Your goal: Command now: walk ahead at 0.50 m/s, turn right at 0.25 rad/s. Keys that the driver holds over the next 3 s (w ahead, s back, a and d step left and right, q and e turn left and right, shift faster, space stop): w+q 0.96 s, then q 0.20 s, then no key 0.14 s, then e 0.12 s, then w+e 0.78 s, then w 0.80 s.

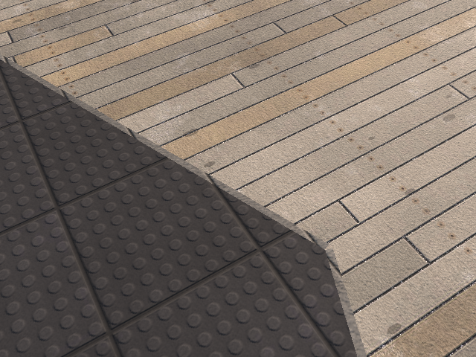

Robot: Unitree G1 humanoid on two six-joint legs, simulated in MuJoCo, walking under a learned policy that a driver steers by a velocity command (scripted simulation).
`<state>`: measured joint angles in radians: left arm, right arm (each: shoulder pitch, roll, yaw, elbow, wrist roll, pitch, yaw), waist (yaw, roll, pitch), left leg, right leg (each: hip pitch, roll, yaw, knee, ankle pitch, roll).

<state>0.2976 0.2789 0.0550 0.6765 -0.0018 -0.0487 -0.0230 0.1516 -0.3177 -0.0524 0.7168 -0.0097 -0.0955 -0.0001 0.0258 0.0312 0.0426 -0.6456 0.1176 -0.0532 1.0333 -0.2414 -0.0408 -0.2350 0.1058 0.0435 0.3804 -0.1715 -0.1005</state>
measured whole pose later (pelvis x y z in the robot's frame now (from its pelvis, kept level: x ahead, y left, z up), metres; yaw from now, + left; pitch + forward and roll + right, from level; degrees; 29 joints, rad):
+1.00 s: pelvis +0.58 +0.10 +0.00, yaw +29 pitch +1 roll -2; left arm 0.27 0.26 0.06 0.73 0.01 -0.10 0.00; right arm 0.26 -0.33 -0.07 0.67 0.03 -0.01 0.00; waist 0.03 0.06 0.02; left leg -0.57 0.05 -0.07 1.14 -0.32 -0.01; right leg -0.20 0.03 -0.07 0.38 -0.20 -0.03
